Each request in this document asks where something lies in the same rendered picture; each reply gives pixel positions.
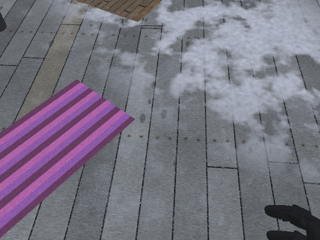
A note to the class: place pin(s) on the robot right hand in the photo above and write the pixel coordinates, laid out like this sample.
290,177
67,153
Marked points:
297,216

